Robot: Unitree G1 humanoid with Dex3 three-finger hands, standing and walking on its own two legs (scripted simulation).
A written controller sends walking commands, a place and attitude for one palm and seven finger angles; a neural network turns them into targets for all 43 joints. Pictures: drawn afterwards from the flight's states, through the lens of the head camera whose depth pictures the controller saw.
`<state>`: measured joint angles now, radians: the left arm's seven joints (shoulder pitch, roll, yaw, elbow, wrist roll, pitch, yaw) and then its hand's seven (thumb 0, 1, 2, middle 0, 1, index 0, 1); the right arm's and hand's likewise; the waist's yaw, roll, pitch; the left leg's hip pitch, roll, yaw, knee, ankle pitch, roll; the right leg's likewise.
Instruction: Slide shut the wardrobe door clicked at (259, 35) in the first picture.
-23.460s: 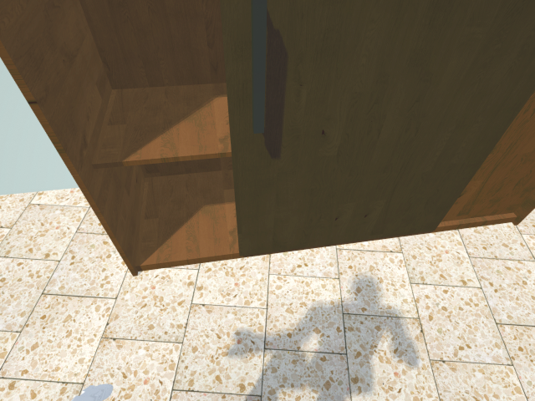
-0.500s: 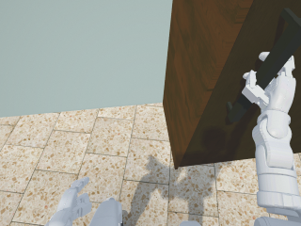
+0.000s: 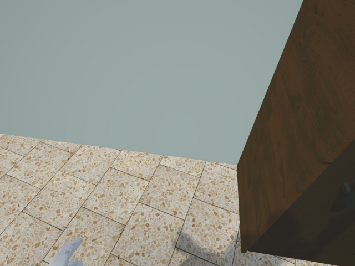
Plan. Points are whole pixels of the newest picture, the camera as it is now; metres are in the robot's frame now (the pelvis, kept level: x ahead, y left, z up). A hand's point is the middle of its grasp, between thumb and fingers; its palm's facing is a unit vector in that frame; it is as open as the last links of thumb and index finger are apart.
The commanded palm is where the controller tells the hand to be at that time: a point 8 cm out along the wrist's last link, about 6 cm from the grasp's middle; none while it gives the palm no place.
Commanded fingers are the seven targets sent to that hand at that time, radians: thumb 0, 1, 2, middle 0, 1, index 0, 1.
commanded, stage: stop walking and hold the door there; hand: right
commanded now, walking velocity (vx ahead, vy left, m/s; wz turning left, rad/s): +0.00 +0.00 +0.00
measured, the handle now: out of the picture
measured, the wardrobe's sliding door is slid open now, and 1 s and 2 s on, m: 0.00 0.00 0.00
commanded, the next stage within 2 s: none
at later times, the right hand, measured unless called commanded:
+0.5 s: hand out of the picture +0.28 -0.39 +0.14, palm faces +0.65 +0.69 -0.32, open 6.7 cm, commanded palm +0.24 -0.41 +0.13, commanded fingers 0.00 -0.90 -0.90 0.45 1.40 0.45 1.40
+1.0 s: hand out of the picture +0.28 -0.39 +0.14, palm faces +0.56 +0.78 -0.28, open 6.5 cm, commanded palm +0.24 -0.41 +0.13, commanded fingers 0.00 -0.90 -0.90 0.45 1.40 0.45 1.40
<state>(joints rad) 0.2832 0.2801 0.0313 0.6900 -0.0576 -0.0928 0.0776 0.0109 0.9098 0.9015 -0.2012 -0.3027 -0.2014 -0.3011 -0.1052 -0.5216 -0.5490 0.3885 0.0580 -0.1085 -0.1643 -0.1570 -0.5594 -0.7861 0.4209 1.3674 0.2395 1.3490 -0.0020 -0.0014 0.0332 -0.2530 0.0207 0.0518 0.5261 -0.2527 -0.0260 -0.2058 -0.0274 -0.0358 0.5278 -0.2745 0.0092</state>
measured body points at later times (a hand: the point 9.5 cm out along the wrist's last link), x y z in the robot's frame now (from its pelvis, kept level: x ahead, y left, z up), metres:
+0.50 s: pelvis -0.01 -0.01 +0.01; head -0.03 +0.00 +0.46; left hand +0.12 +0.26 -0.09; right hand +0.25 -0.42 +0.16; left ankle +0.04 +0.11 -0.73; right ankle +0.01 -0.12 -0.73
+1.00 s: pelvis -0.05 -0.06 +0.00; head -0.02 -0.05 +0.45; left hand +0.11 +0.20 -0.10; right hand +0.25 -0.43 +0.15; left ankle -0.02 +0.09 -0.71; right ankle +0.01 -0.12 -0.73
